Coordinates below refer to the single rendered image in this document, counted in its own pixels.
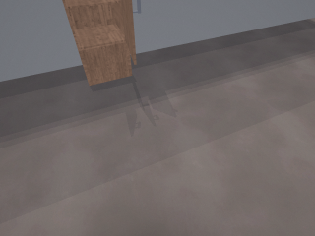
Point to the cupboard door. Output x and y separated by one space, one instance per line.
128 22

